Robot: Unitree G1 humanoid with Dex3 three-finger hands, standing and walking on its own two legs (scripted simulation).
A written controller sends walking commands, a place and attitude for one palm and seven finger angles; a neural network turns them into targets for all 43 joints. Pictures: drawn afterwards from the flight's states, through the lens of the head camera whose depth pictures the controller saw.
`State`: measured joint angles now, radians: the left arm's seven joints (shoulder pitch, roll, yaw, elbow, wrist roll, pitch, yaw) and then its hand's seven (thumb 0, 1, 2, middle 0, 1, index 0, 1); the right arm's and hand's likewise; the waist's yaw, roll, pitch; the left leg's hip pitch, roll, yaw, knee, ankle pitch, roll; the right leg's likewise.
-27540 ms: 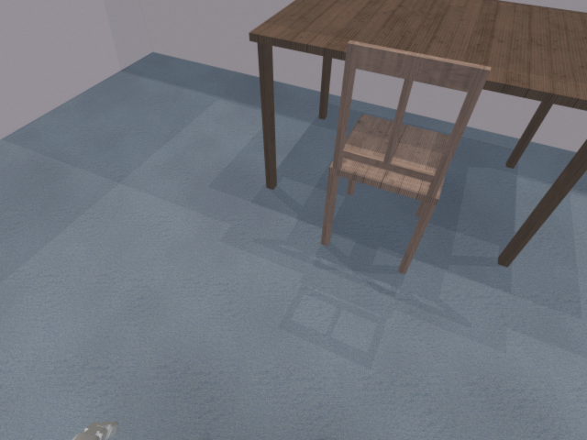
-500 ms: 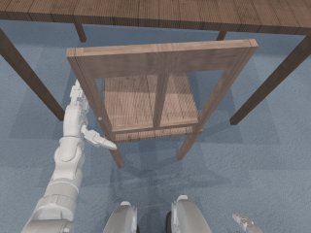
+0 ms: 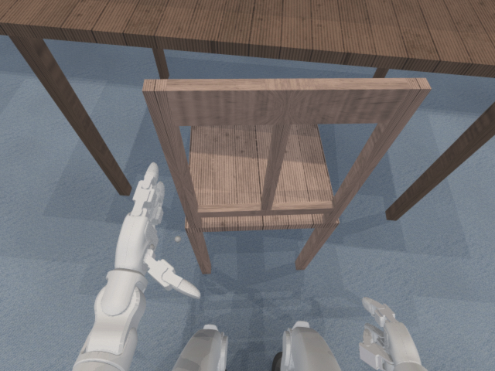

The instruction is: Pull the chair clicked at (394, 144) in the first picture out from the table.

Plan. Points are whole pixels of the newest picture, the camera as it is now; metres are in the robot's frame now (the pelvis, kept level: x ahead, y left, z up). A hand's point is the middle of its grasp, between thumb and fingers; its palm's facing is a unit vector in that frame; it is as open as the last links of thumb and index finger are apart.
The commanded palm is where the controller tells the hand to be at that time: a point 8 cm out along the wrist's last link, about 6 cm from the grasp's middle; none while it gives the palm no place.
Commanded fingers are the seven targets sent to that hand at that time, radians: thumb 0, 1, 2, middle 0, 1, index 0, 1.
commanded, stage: aim the fingers beside a spindle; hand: left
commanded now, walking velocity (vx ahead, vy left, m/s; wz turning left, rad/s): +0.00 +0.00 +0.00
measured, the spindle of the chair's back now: (272, 172) +0.45 -0.02 +0.00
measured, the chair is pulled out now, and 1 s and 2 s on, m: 0.05 0.05 0.05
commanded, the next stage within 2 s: none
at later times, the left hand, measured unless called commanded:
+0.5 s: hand (178, 236) +0.31 +0.13 +0.02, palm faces -0.06 -1.00 -0.03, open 17.2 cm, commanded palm +0.30 +0.19 +0.02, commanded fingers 0.00 -0.50 0.29 -0.06 -0.07 -0.06 -0.07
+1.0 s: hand (171, 220) +0.34 +0.14 +0.02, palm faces -0.05 -1.00 -0.03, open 16.9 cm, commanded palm +0.33 +0.20 +0.02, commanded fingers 0.00 -0.50 0.30 -0.06 -0.08 -0.06 -0.08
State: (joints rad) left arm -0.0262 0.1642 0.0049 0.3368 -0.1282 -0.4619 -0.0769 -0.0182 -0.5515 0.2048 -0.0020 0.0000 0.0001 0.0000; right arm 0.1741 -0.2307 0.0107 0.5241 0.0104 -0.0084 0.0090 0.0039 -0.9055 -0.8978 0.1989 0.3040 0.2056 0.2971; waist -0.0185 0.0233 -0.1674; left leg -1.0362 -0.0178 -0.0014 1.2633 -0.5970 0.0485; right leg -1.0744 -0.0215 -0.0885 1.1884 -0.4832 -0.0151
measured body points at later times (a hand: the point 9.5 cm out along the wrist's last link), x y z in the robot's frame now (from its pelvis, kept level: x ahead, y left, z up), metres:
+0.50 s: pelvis -0.01 -0.01 -0.01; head +0.09 +0.00 +0.43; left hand +0.31 +0.18 +0.02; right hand +0.16 -0.25 -0.11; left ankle +0.00 +0.09 -0.63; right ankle +0.04 -0.12 -0.63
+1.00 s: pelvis +0.00 -0.01 +0.00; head +0.11 +0.00 +0.43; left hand +0.34 +0.20 +0.02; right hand +0.15 -0.25 -0.11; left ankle +0.00 +0.09 -0.63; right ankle +0.04 -0.12 -0.63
